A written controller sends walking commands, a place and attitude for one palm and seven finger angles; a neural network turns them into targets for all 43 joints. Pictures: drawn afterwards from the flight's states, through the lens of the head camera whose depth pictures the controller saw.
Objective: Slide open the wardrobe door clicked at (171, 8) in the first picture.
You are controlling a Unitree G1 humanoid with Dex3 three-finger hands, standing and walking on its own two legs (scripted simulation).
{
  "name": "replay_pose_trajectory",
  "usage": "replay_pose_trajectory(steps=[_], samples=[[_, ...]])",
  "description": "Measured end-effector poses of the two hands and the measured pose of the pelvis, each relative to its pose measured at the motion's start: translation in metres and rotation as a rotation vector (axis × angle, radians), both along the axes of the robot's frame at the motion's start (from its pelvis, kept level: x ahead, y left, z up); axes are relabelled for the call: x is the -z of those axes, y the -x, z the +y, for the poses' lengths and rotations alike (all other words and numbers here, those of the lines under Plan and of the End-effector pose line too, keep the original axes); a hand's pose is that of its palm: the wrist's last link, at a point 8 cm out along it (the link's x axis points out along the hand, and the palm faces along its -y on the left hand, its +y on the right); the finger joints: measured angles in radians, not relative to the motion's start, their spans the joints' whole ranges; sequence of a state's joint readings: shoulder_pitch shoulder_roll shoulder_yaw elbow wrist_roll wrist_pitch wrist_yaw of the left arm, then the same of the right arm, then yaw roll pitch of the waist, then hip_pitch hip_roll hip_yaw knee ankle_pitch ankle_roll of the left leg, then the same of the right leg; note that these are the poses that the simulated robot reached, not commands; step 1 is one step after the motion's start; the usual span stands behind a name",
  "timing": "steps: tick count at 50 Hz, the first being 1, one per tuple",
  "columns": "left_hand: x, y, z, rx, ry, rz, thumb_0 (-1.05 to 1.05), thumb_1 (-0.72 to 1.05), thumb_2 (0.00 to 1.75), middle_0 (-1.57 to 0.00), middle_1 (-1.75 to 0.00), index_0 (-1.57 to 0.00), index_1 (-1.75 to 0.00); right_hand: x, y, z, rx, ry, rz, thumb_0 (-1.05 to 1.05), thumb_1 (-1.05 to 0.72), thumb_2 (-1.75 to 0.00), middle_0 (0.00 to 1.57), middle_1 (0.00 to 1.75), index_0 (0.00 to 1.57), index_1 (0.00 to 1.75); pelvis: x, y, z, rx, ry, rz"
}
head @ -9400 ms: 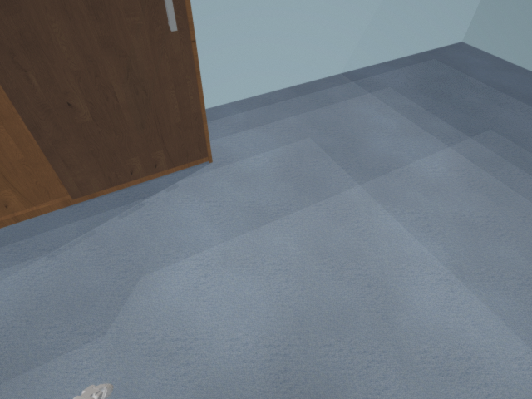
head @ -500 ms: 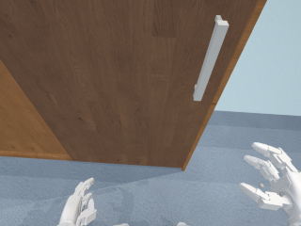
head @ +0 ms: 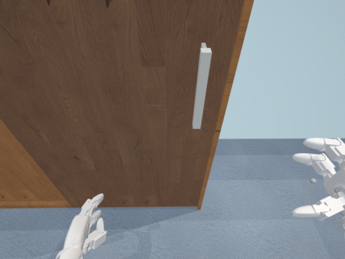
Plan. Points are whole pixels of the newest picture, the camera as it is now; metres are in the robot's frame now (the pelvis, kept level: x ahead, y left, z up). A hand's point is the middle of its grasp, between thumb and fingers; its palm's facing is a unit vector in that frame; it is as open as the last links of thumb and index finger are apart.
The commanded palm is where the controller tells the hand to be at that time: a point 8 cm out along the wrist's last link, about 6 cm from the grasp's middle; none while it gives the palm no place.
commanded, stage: raise the hand with hooked fingers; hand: right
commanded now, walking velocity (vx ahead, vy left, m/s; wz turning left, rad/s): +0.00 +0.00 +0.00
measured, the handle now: (199, 89) +0.52 -0.06 +0.13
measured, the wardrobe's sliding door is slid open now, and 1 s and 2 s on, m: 0.00 0.00 0.00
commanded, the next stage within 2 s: move the hooked fingers beside the handle in 0.78 s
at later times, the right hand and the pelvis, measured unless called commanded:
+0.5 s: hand (319, 163) +0.27 -0.27 +0.15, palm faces +0.00 +1.00 -0.05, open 14.0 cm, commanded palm +0.23 -0.32 +0.16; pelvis -0.01 +0.00 +0.01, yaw +0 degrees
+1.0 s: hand (302, 158) +0.28 -0.24 +0.15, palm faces +0.06 +1.00 -0.04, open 14.0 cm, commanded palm +0.25 -0.28 +0.16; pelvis +0.00 +0.04 +0.01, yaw +0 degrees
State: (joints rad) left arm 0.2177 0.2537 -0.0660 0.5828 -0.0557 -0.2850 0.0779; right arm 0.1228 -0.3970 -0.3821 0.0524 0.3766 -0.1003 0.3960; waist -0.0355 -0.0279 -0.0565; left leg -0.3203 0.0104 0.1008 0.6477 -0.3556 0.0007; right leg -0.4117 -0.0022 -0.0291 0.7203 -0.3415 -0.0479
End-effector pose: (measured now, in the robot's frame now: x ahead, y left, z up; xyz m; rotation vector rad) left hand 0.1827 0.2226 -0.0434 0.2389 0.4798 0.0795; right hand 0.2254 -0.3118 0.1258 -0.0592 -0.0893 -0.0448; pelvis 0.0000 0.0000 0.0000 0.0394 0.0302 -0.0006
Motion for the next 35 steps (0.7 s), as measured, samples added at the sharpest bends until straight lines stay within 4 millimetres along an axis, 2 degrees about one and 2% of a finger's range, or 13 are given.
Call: replay_pose_trajectory(steps=[5, 12, 15, 18, 25, 35], samples=[[0.000, 0.000, -0.018, 0.031, 0.020, 0.006, 0.01, 0.90, 0.90, -0.20, -0.30, -0.20, -0.30, 0.002, -0.002, -0.007, -0.024, -0.001, 0.099, -0.01, 0.47, -0.31, 0.30, 1.18, 0.30, 1.18, -0.004, 0.005, -0.006, 0.003, 0.001, -0.019], [0.002, 0.010, -0.023, 0.042, 0.009, 0.052, 0.01, 0.90, 0.90, -0.20, -0.30, -0.20, -0.30, -0.033, -0.008, -0.022, 0.019, 0.022, -0.022, -0.01, 0.50, -0.30, 0.30, 1.20, 0.30, 1.20, -0.009, 0.007, -0.006, 0.008, 0.004, -0.046], [0.003, 0.016, -0.018, 0.028, 0.006, 0.071, 0.01, 0.90, 0.90, -0.20, -0.30, -0.20, -0.30, -0.043, -0.015, -0.030, 0.026, 0.025, -0.016, -0.01, 0.50, -0.30, 0.30, 1.20, 0.30, 1.20, -0.011, 0.008, -0.005, 0.009, 0.006, -0.052], [0.004, 0.020, -0.010, 0.007, 0.006, 0.084, 0.01, 0.90, 0.90, -0.20, -0.30, -0.20, -0.30, -0.043, -0.022, -0.032, 0.013, 0.016, 0.035, -0.01, 0.50, -0.30, 0.30, 1.20, 0.30, 1.20, -0.012, 0.008, -0.004, 0.008, 0.009, -0.050], [0.003, 0.027, 0.012, -0.030, -0.007, 0.092, 0.01, 0.90, 0.90, -0.20, -0.30, -0.20, -0.30, -0.027, -0.025, -0.010, -0.038, -0.006, 0.089, -0.01, 0.50, -0.30, 0.30, 1.20, 0.30, 1.20, -0.013, 0.006, 0.002, -0.004, 0.014, -0.044], [0.002, 0.020, 0.029, -0.043, -0.008, 0.077, 0.01, 0.90, 0.90, -0.20, -0.30, -0.20, -0.30, -0.034, -0.022, 0.000, 0.030, 0.001, 0.045, -0.01, 0.50, -0.30, 0.30, 1.20, 0.30, 1.20, -0.014, 0.002, 0.018, 0.000, 0.019, -0.056]])
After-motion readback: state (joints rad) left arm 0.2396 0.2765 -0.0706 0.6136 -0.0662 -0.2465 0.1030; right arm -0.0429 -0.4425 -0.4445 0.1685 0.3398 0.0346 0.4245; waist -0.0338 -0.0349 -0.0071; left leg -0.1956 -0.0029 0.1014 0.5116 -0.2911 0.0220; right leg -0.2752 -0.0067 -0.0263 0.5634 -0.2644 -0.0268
